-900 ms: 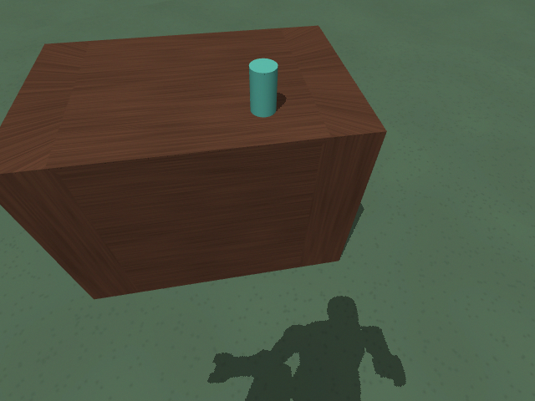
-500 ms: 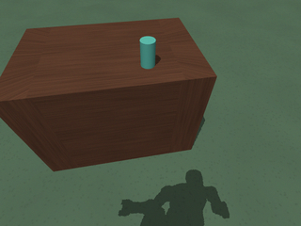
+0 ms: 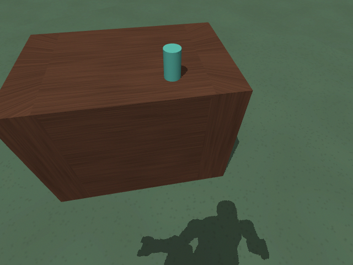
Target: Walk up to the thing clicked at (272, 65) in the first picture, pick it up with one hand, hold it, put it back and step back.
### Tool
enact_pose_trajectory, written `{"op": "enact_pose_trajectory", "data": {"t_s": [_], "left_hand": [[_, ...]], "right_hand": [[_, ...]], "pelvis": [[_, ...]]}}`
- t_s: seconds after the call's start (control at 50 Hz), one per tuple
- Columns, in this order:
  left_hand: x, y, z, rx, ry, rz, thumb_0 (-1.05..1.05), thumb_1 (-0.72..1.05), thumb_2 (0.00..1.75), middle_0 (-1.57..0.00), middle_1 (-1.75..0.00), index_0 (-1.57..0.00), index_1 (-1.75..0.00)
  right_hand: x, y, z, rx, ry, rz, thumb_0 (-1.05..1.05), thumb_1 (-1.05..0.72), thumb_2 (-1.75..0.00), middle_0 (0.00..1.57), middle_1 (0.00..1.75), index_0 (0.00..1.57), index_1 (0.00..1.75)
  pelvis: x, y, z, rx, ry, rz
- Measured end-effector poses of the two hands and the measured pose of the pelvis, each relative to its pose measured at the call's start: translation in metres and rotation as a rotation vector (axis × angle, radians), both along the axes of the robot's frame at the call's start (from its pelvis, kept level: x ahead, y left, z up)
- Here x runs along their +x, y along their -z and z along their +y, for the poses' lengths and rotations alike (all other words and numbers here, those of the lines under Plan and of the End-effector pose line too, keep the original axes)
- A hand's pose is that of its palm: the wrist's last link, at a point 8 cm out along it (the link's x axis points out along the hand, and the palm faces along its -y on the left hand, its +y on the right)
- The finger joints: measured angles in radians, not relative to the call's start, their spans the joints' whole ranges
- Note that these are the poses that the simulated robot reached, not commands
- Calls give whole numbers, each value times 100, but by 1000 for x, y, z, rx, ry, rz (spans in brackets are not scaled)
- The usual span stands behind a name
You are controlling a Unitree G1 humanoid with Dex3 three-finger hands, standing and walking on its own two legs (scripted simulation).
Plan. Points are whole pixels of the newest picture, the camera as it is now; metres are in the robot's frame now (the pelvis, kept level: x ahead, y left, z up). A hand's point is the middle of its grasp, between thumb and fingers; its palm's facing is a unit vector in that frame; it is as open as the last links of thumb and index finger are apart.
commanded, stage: stand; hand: right
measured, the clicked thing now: (172, 63) +0.85 +0.03 -0.02
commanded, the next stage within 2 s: walk up in 0.22 s
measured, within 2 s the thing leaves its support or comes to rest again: neither
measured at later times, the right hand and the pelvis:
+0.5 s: hand out of the picture +0.12 -0.23 -0.15, palm faces -0.14 +0.92 -0.38, open 7.4 cm; pelvis +0.04 +0.05 -0.01, yaw +6 degrees
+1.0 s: hand (221, 222) +0.26 -0.11 -0.15, palm faces -0.16 +0.92 -0.36, open 7.4 cm; pelvis +0.21 +0.15 -0.01, yaw +10 degrees
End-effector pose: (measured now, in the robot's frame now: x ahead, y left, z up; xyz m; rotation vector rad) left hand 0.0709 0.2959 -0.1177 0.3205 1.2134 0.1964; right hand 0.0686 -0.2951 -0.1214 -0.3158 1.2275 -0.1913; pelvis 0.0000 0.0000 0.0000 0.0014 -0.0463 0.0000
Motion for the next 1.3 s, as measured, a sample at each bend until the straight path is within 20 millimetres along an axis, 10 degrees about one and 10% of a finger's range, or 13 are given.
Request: {"op": "enact_pose_trajectory", "data": {"t_s": [0.28,0.54,0.66,0.84,1.14,1.3], "left_hand": [[-7,-1,7,-1,-27,-23,0,90,90,-21,-30,-20,-30],[-33,2,114,82,-153,17,0,90,90,-21,-30,-20,-30],[9,32,162,66,-134,47,1,91,90,-20,-30,-20,-30],[99,9,170,-6,-103,-63,0,91,90,-20,-30,-20,-30],[232,-7,156,64,-102,-151,0,91,90,-20,-30,-20,-30],[249,-20,141,51,-155,-164,0,90,90,-21,-30,-20,-30]], "right_hand": [[-2,2,-1,7,-22,20,1,-90,-90,20,30,21,30],[70,-9,36,-57,-125,24,1,-90,-90,20,30,20,30],[108,-3,86,-80,-114,-53,1,-90,-90,20,30,20,30],[135,-17,137,-30,-123,-11,1,-90,-90,21,30,21,30],[270,17,122,-11,-175,-21,1,-90,-90,21,30,21,30],[356,5,132,1,-270,-92,1,-90,-90,20,30,21,30]], "pelvis": [[3,2,3,-8,-23,3],[56,18,69,-49,-113,-11],[90,37,115,-13,-125,-17],[147,11,142,-2,-163,-8],[262,27,130,-4,-192,-1],[301,14,129,20,-203,-7]]}}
